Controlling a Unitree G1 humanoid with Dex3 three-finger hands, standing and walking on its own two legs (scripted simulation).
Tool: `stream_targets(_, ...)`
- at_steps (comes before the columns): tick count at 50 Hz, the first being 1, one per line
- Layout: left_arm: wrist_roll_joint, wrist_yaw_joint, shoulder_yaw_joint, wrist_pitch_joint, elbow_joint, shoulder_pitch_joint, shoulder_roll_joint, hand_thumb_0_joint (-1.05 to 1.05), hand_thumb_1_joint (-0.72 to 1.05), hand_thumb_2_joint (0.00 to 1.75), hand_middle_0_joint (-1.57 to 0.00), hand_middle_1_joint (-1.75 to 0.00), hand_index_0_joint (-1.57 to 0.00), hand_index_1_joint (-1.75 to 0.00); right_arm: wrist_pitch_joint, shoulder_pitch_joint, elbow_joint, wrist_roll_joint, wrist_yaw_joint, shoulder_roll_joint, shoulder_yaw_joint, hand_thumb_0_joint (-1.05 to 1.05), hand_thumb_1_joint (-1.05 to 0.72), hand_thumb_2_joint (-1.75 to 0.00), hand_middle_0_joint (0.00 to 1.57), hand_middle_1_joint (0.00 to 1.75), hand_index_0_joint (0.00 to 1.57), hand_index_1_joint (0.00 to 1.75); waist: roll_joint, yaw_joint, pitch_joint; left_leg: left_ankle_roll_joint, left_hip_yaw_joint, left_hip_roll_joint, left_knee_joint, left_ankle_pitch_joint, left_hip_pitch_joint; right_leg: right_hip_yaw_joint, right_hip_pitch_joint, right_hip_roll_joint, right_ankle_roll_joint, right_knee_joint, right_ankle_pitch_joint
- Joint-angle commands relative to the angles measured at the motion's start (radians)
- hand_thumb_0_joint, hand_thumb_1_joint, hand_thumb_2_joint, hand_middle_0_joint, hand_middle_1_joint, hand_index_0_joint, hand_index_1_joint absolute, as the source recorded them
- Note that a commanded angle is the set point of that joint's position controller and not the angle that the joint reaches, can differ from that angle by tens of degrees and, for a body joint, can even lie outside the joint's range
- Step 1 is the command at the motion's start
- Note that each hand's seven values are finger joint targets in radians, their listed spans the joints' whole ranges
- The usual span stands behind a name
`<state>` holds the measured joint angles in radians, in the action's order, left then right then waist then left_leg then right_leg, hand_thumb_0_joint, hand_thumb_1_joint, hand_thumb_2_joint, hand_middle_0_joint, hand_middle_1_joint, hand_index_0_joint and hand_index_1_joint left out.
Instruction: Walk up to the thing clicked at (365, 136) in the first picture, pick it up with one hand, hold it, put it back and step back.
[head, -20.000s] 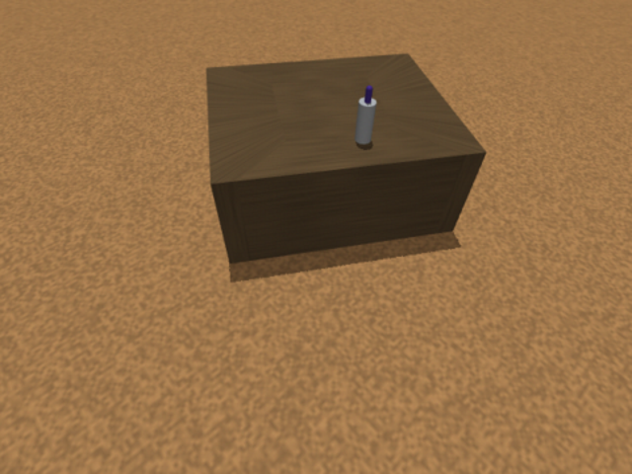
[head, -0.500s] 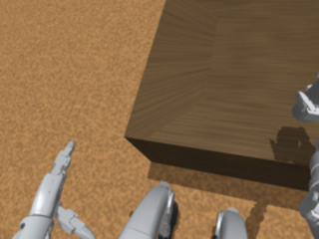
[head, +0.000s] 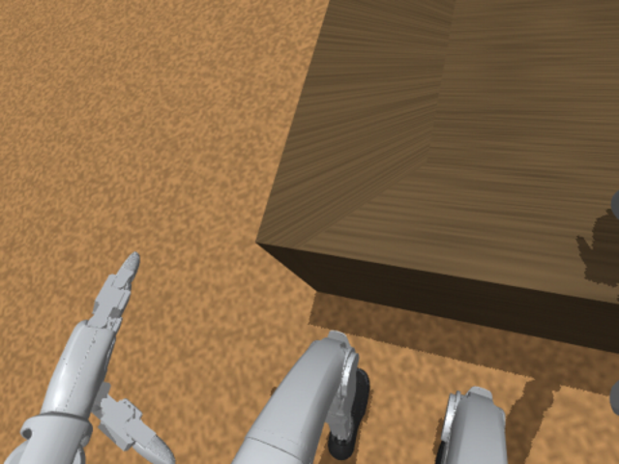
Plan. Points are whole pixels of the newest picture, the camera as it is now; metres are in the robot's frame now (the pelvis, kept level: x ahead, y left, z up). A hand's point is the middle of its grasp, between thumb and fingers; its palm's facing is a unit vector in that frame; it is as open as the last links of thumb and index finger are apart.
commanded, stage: lower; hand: right
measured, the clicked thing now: out of the picture +0.52 -0.25 -0.02
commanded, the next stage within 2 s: loosen in 0.94 s
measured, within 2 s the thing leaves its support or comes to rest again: rests again in 0.84 s
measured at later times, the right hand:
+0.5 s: hand out of the picture +0.52 -0.25 -0.08, palm faces +0.29 +0.96 +0.02, open 8.4 cm
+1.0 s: hand out of the picture +0.53 -0.25 -0.10, palm faces +0.30 +0.95 +0.01, open 8.4 cm
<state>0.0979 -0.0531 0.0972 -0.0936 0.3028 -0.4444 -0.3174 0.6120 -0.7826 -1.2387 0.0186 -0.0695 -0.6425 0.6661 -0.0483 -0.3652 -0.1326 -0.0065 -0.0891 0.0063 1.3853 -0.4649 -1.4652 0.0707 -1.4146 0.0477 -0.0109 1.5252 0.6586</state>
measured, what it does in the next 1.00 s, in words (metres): stands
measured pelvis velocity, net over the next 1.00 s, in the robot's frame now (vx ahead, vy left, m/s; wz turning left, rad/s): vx -0.02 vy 0.00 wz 0.02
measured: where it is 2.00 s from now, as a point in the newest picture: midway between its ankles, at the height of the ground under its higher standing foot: outside the picture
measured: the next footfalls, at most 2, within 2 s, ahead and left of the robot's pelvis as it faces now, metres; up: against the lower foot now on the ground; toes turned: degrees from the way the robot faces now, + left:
none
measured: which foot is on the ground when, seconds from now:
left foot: down 0.00-1.00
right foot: down 0.00-1.00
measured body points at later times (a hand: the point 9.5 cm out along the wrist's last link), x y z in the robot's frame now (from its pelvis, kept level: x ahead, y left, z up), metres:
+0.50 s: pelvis -0.01 -0.01 -0.02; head +0.19 -0.09 +0.37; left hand +0.16 +0.26 +0.10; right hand +0.50 -0.30 -0.08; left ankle +0.09 +0.12 -0.57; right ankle +0.01 -0.12 -0.57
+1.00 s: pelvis -0.02 +0.00 -0.05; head +0.20 -0.09 +0.33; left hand +0.15 +0.25 +0.09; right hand +0.51 -0.30 -0.10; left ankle +0.09 +0.12 -0.57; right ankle +0.01 -0.12 -0.57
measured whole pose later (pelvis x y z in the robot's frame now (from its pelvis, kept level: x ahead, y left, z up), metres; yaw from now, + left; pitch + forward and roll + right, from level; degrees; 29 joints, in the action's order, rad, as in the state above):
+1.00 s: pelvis -0.02 +0.00 -0.05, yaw +1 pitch +33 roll +6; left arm 0.09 -0.08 0.15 -0.12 0.48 -0.47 -0.37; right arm 0.59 -0.86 -1.25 0.08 -0.06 -0.77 0.70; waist -0.07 -0.45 -0.12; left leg 0.00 -0.10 0.01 1.54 -0.46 -1.66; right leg 0.09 -1.61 0.05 0.00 1.71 0.68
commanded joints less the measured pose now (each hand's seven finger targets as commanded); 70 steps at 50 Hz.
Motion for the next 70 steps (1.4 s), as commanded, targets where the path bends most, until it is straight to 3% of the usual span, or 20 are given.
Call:
stream_targets(1,-0.003,0.027,0.136,-0.047,0.169,-0.076,-0.167,0.0,-0.55,0.06,-0.05,-0.05,-0.05,-0.05,0.082,-0.357,0.214,0.006,0.002,-0.272,-0.004,0.0,-0.39,-1.34,1.34,1.45,1.38,1.45,0.399,0.015,-0.604,-0.026,0.049,-0.03,-0.087,0.278,0.394,0.003,0.354,-0.014,0.004,-0.175,-0.434)
stream_targets(3,-0.002,0.027,0.137,-0.047,0.189,-0.071,-0.17,0.0,-0.55,0.06,-0.05,-0.05,-0.05,-0.05,0.085,-0.357,0.219,0.009,0.006,-0.285,0.007,0.0,-0.36,-1.34,1.33,1.46,1.38,1.46,0.406,0.027,-0.611,-0.029,0.045,-0.032,-0.079,0.267,0.399,0.006,0.337,-0.017,0.003,-0.177,-0.421)
stream_targets(5,-0.001,0.029,0.165,-0.046,0.196,-0.062,-0.193,0.0,-0.55,0.06,-0.05,-0.05,-0.05,-0.05,0.081,-0.34,0.204,0.013,0.01,-0.299,0.011,0.0,-0.36,-1.34,1.33,1.46,1.38,1.46,0.426,0.016,-0.61,-0.028,0.049,-0.03,-0.077,0.277,0.399,0.003,0.344,-0.014,0.002,-0.167,-0.434)
stream_targets(11,-0.003,0.02,0.155,-0.047,0.213,-0.079,-0.185,0.0,-0.56,0.06,-0.05,-0.05,-0.05,-0.05,0.075,-0.343,0.201,0.013,0.007,-0.279,0.012,0.0,-0.37,-1.38,1.37,1.5,1.41,1.5,0.414,-0.006,-0.597,-0.03,0.03,-0.037,-0.048,0.271,0.332,0.019,0.35,-0.005,0.001,-0.146,-0.481)
stream_targets(15,-0.003,0.022,0.19,-0.052,0.24,-0.062,-0.21,0.0,-0.56,0.06,-0.05,-0.05,-0.04,-0.05,0.077,-0.355,0.205,0.017,0.014,-0.305,0.018,0.0,-0.36,-1.35,1.35,1.47,1.39,1.47,0.409,-0.017,-0.609,-0.029,0.038,-0.035,-0.046,0.261,0.358,0.013,0.301,-0.008,0.007,-0.134,-0.417)
stream_targets(18,-0.009,0.019,0.179,-0.053,0.242,-0.075,-0.195,0.0,-0.56,0.06,-0.05,-0.05,-0.04,-0.05,0.072,-0.345,0.161,0.022,0.016,-0.285,0.004,0.0,-0.34,-1.35,1.34,1.47,1.39,1.47,0.384,-0.026,-0.55,-0.027,0.038,-0.033,-0.05,0.212,0.347,0.013,0.244,-0.013,0.009,-0.144,-0.337)
stream_targets(22,-0.008,0.016,0.179,-0.057,0.243,-0.083,-0.195,0.0,-0.56,0.06,-0.05,-0.04,-0.04,-0.05,0.076,-0.373,0.185,0.034,0.022,-0.315,0.004,0.0,-0.35,-1.35,1.34,1.47,1.38,1.47,0.435,-0.014,-0.565,-0.029,0.034,-0.036,-0.033,0.198,0.291,0.014,0.281,-0.01,0.004,-0.134,-0.354)
stream_targets(28,-0.007,0.013,0.185,-0.062,0.254,-0.093,-0.199,0.0,-0.56,0.06,-0.05,-0.04,-0.04,-0.05,0.073,-0.374,0.168,0.033,0.022,-0.301,0.006,0.0,-0.34,-1.37,1.35,1.49,1.39,1.49,0.427,-0.034,-0.539,-0.03,0.028,-0.037,-0.017,0.181,0.264,0.018,0.249,-0.011,0.003,-0.124,-0.334)
stream_targets(31,-0.011,0.016,0.203,-0.066,0.283,-0.073,-0.219,0.0,-0.56,0.06,-0.05,-0.04,-0.04,-0.05,0.073,-0.396,0.213,0.043,0.027,-0.359,0.022,0.0,-0.33,-1.35,1.34,1.47,1.38,1.47,0.458,-0.025,-0.601,-0.03,0.031,-0.035,-0.007,0.187,0.266,0.018,0.279,-0.009,0.002,-0.112,-0.346)
stream_targets(34,-0.01,0.014,0.219,-0.067,0.264,-0.087,-0.231,0.0,-0.56,0.06,-0.05,-0.04,-0.04,-0.05,0.067,-0.375,0.169,0.039,0.024,-0.324,0.012,0.0,-0.35,-1.37,1.35,1.48,1.4,1.49,0.443,-0.05,-0.562,-0.031,0.02,-0.037,0.012,0.198,0.23,0.026,0.276,-0.004,-0.002,-0.093,-0.395)
stream_targets(37,-0.013,0.014,0.23,-0.069,0.29,-0.072,-0.251,0.0,-0.57,0.07,-0.05,-0.04,-0.04,-0.05,0.064,-0.388,0.188,0.044,0.026,-0.355,0.024,0.0,-0.33,-1.36,1.35,1.48,1.39,1.48,0.452,-0.044,-0.587,-0.031,0.018,-0.037,0.015,0.189,0.217,0.031,0.293,-0.004,-0.002,-0.09,-0.398)
stream_targets(46,-0.021,0.011,0.207,-0.069,0.318,-0.094,-0.228,0.0,-0.57,0.07,-0.05,-0.04,-0.04,-0.05,0.053,-0.408,0.181,0.048,0.018,-0.385,0.036,0.0,-0.32,-1.34,1.32,1.46,1.37,1.46,0.43,-0.056,-0.571,-0.027,0.028,-0.033,0.027,0.175,0.242,0.016,0.186,-0.013,0.005,-0.07,-0.297)
stream_targets(50,-0.026,0.016,0.264,-0.075,0.325,-0.073,-0.284,0.0,-0.58,0.07,-0.05,-0.04,-0.04,-0.05,0.044,-0.409,0.188,0.049,0.015,-0.417,0.037,0.0,-0.31,-1.33,1.31,1.45,1.36,1.45,0.48,-0.064,-0.581,-0.03,0.027,-0.033,0.043,0.175,0.195,0.018,0.232,-0.008,0.001,-0.056,-0.336)
stream_targets(52,-0.027,0.013,0.249,-0.073,0.323,-0.093,-0.264,0.0,-0.58,0.07,-0.05,-0.04,-0.03,-0.05,0.034,-0.398,0.151,0.05,0.014,-0.389,0.03,0.0,-0.35,-1.35,1.33,1.46,1.38,1.46,0.438,-0.074,-0.54,-0.028,0.027,-0.034,0.037,0.154,0.194,0.017,0.177,-0.011,0.007,-0.054,-0.277)
stream_targets(54,-0.028,0.011,0.234,-0.075,0.309,-0.094,-0.24,0.0,-0.54,0.04,-0.06,-0.05,-0.06,-0.05,0.032,-0.412,0.137,0.043,0.01,-0.37,0.02,0.0,-0.29,-1.21,1.35,1.36,1.37,1.36,0.42,-0.078,-0.518,-0.027,0.033,-0.032,0.036,0.143,0.208,0.012,0.122,-0.014,0.011,-0.052,-0.24)
stream_targets(56,-0.033,0.013,0.255,-0.078,0.348,-0.087,-0.265,0.0,-0.54,0.04,-0.06,-0.05,-0.06,-0.05,0.029,-0.409,0.19,0.049,0.012,-0.426,0.043,0.0,-0.21,-1.05,1.28,1.2,1.3,1.2,0.431,-0.055,-0.577,-0.026,0.038,-0.031,0.037,0.153,0.244,0.008,0.14,-0.016,0.01,-0.054,-0.249)
stream_targets(57,-0.035,0.013,0.255,-0.079,0.354,-0.102,-0.262,0.0,-0.54,0.04,-0.06,-0.05,-0.06,-0.05,0.025,-0.416,0.201,0.052,0.009,-0.43,0.038,0.0,-0.16,-0.97,1.25,1.14,1.27,1.14,0.429,-0.068,-0.591,-0.022,0.047,-0.029,0.031,0.154,0.252,0.005,0.144,-0.014,0.013,-0.042,-0.243)
stream_targets(59,-0.036,0.011,0.248,-0.08,0.341,-0.11,-0.249,0.0,-0.54,0.04,-0.06,-0.05,-0.06,-0.05,0.018,-0.405,0.169,0.045,0.004,-0.38,0.015,0.0,-0.08,-0.81,1.19,1.03,1.2,1.03,0.411,-0.079,-0.553,-0.021,0.046,-0.029,0.032,0.154,0.256,0.003,0.106,-0.016,0.015,-0.041,-0.231)
stream_targets(61,-0.041,0.011,0.253,-0.083,0.335,-0.1,-0.25,0.0,-0.55,0.05,-0.06,-0.05,-0.06,-0.05,0.016,-0.401,0.176,0.045,0.004,-0.405,0.029,0.0,0.03,-0.67,1.17,0.94,1.18,0.94,0.428,-0.068,-0.547,-0.022,0.043,-0.029,0.036,0.146,0.239,0.003,0.112,-0.017,0.013,-0.043,-0.225)
stream_targets(70,-0.042,0.013,0.262,-0.086,0.34,-0.113,-0.261,0.0,-0.57,0.07,-0.06,-0.05,-0.05,-0.05,-0.005,-0.404,0.201,0.043,-0.001,-0.397,0.027,0.0,0.29,-0.39,0.91,0.65,0.93,0.65,0.444,-0.066,-0.57,-0.027,0.031,-0.031,0.051,0.169,0.205,0.007,0.162,-0.014,0.008,-0.035,-0.28)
